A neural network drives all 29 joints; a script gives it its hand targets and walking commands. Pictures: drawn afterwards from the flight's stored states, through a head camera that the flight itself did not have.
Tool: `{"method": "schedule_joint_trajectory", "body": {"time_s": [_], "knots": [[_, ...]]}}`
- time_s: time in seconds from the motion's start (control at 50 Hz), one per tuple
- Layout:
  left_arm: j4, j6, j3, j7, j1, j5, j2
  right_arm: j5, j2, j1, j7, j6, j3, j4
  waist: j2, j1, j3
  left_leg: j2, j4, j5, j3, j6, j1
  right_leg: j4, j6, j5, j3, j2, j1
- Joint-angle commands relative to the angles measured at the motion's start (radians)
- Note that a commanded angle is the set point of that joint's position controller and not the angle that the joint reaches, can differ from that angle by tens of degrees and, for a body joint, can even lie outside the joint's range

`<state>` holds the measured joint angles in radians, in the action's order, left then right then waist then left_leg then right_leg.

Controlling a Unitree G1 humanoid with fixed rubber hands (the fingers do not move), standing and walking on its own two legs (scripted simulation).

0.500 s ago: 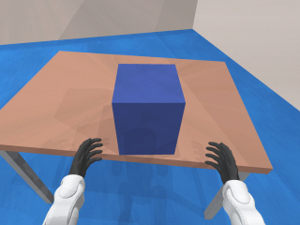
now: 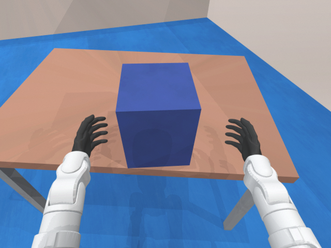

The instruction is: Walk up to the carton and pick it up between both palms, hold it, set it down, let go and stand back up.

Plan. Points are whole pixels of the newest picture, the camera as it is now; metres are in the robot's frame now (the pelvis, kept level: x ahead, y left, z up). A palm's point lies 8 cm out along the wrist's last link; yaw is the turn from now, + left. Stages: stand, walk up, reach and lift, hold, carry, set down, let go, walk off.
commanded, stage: reach and lift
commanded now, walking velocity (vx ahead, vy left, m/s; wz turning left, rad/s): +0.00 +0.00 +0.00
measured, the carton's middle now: (157, 116) +0.50 +0.06 +0.03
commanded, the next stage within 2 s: none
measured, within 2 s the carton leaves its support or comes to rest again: neither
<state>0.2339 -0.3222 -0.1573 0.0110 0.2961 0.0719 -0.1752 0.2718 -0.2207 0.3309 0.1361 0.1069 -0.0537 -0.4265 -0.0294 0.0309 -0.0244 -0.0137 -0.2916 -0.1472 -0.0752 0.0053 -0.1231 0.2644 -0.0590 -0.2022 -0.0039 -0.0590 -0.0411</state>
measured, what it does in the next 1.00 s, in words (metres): stands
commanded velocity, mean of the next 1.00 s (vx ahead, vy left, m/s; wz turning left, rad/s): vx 0.00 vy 0.00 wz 0.00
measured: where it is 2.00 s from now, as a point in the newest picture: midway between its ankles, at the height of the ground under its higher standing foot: outside the picture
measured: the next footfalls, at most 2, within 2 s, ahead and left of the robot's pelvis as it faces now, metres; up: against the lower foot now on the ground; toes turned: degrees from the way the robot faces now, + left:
none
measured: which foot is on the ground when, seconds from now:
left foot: down 0.00-1.00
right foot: down 0.00-1.00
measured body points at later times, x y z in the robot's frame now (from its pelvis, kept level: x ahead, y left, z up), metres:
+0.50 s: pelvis -0.01 +0.01 +0.00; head +0.00 +0.02 +0.45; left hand +0.41 +0.23 +0.13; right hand +0.42 -0.17 +0.13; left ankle +0.01 +0.11 -0.75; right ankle -0.04 -0.08 -0.75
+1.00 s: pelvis -0.01 +0.00 -0.01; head +0.01 +0.01 +0.44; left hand +0.45 +0.23 +0.18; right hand +0.47 -0.17 +0.18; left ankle +0.01 +0.11 -0.75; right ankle -0.04 -0.08 -0.75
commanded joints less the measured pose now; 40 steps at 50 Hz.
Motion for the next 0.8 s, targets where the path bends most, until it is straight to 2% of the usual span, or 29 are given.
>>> {"method": "schedule_joint_trajectory", "body": {"time_s": [0.0, 0.02, 0.08, 0.12, 0.14, 0.2, 0.28, 0.32, 0.38, 0.4, 0.44, 0.46, 0.48, 0.54, 0.6, 0.62, 0.68, 0.7, 0.74, 0.78], "knots": [[-0.086, 0.032, -0.023, -0.029, 0.425, 0.013, -0.11, 0.015, -0.102, 0.422, -0.01, -0.008, 0.049, 0.107, 0.033, 0.004, 0.349, -0.008, -0.058, 0.259, 0.041, 0.002, 0.217, -0.005, 0.093, 0.311, 0.035, 0.046, -0.142], [-0.061, 0.035, -0.031, -0.03, 0.419, 0.017, -0.114, 0.017, -0.092, 0.418, -0.012, -0.008, 0.042, 0.104, 0.018, 0.021, 0.368, -0.006, -0.059, 0.259, 0.039, 0.006, 0.201, 0.001, 0.097, 0.327, 0.037, 0.047, -0.136], [0.05, 0.031, -0.026, -0.026, 0.484, 0.007, -0.137, 0.025, -0.114, 0.486, -0.011, 0.007, 0.042, 0.007, 0.04, 0.017, 0.377, 0.005, -0.066, 0.248, 0.039, 0.004, 0.173, 0.021, 0.109, 0.353, 0.037, 0.046, -0.136], [0.074, 0.027, -0.038, -0.02, 0.496, 0.003, -0.151, 0.019, -0.123, 0.508, -0.008, 0.017, 0.044, -0.036, 0.013, 0.01, 0.388, 0.002, -0.075, 0.247, 0.035, 0.005, 0.17, 0.021, 0.108, 0.368, 0.036, 0.044, -0.132], [0.103, 0.022, -0.042, -0.018, 0.556, 0.006, -0.158, 0.022, -0.129, 0.566, -0.005, 0.021, 0.046, -0.055, 0.003, 0.007, 0.392, 0.002, -0.071, 0.246, 0.04, 0.006, 0.163, 0.024, 0.115, 0.364, 0.036, 0.043, -0.127], [0.145, 0.029, -0.037, -0.025, 0.623, 0.01, -0.166, 0.036, -0.144, 0.629, -0.013, 0.023, 0.044, -0.123, 0.005, 0.006, 0.408, -0.006, -0.083, 0.248, 0.047, 0.0, 0.187, 0.017, 0.11, 0.341, 0.03, 0.04, -0.17], [0.253, 0.042, -0.001, -0.043, 0.718, 0.021, -0.166, 0.052, -0.162, 0.72, -0.032, 0.024, 0.048, -0.219, 0.039, 0.006, 0.41, -0.01, -0.094, 0.241, 0.053, -0.007, 0.206, 0.002, 0.089, 0.227, 0.006, 0.021, -0.256], [0.286, 0.049, 0.009, -0.048, 0.752, 0.027, -0.16, 0.042, -0.165, 0.765, -0.038, 0.021, 0.052, -0.258, 0.023, -0.001, 0.456, -0.011, -0.108, 0.268, 0.057, -0.014, 0.228, 0.003, 0.086, 0.242, -0.009, 0.021, -0.262], [0.317, 0.068, 0.025, -0.063, 0.817, 0.029, -0.167, 0.046, -0.181, 0.819, -0.044, 0.012, 0.066, -0.295, 0.055, -0.005, 0.509, -0.012, -0.12, 0.293, 0.068, -0.023, 0.225, 0.011, 0.081, 0.251, -0.015, 0.015, -0.275], [0.334, 0.066, 0.025, -0.066, 0.831, 0.034, -0.183, 0.048, -0.187, 0.834, -0.046, 0.017, 0.061, -0.314, 0.038, -0.012, 0.501, -0.012, -0.116, 0.299, 0.074, -0.017, 0.225, 0.006, 0.082, 0.251, -0.017, 0.012, -0.284], [0.372, 0.067, 0.035, -0.072, 0.892, 0.036, -0.185, 0.054, -0.198, 0.889, -0.049, 0.02, 0.062, -0.331, 0.048, -0.007, 0.516, -0.012, -0.123, 0.287, 0.072, -0.018, 0.218, 0.008, 0.088, 0.247, -0.022, 0.009, -0.287], [0.379, 0.067, 0.037, -0.074, 0.902, 0.036, -0.19, 0.051, -0.197, 0.892, -0.046, 0.022, 0.068, -0.364, 0.044, -0.009, 0.523, -0.01, -0.131, 0.296, 0.075, -0.019, 0.208, 0.016, 0.088, 0.267, -0.017, 0.014, -0.291], [0.371, 0.07, 0.035, -0.079, 0.949, 0.039, -0.208, 0.063, -0.21, 0.932, -0.046, 0.023, 0.066, -0.348, 0.061, -0.006, 0.55, -0.009, -0.13, 0.296, 0.074, -0.023, 0.211, 0.019, 0.087, 0.273, -0.023, 0.008, -0.285], [0.45, 0.068, 0.045, -0.082, 0.984, 0.045, -0.216, 0.065, -0.217, 0.978, -0.043, 0.034, 0.065, -0.422, 0.062, -0.008, 0.548, -0.012, -0.142, 0.326, 0.081, -0.024, 0.196, 0.029, 0.089, 0.323, -0.013, 0.014, -0.284], [0.483, 0.071, 0.046, -0.086, 1.042, 0.045, -0.226, 0.083, -0.229, 1.024, -0.048, 0.041, 0.058, -0.455, 0.066, -0.001, 0.569, -0.011, -0.141, 0.332, 0.081, -0.023, 0.185, 0.032, 0.089, 0.348, -0.015, 0.013, -0.284], [0.499, 0.076, 0.047, -0.083, 1.042, 0.051, -0.227, 0.089, -0.215, 1.039, -0.048, 0.042, 0.04, -0.452, 0.051, 0.01, 0.583, -0.01, -0.139, 0.332, 0.082, -0.019, 0.177, 0.032, 0.093, 0.361, -0.009, 0.018, -0.268], [0.586, 0.091, 0.057, -0.076, 1.072, 0.054, -0.236, 0.097, -0.216, 1.069, -0.049, 0.043, 0.026, -0.512, 0.034, -0.001, 0.581, -0.005, -0.13, 0.323, 0.084, -0.016, 0.151, 0.049, 0.101, 0.402, -0.009, 0.019, -0.238], [0.584, 0.096, 0.046, -0.073, 1.084, 0.047, -0.248, 0.093, -0.217, 1.082, -0.049, 0.044, 0.021, -0.523, 0.031, 0.009, 0.598, -0.004, -0.133, 0.332, 0.077, -0.014, 0.153, 0.052, 0.102, 0.424, -0.007, 0.02, -0.223], [0.614, 0.104, 0.047, -0.07, 1.118, 0.056, -0.265, 0.098, -0.244, 1.131, -0.046, 0.041, 0.03, -0.518, 0.033, -0.001, 0.625, -0.006, -0.14, 0.342, 0.077, -0.015, 0.132, 0.061, 0.108, 0.467, -0.006, 0.02, -0.217], [0.627, 0.116, 0.065, -0.067, 1.148, 0.069, -0.26, 0.097, -0.239, 1.127, -0.041, 0.039, 0.034, -0.543, 0.041, -0.003, 0.625, -0.005, -0.137, 0.337, 0.078, -0.016, 0.131, 0.061, 0.105, 0.445, -0.005, 0.023, -0.223]]}}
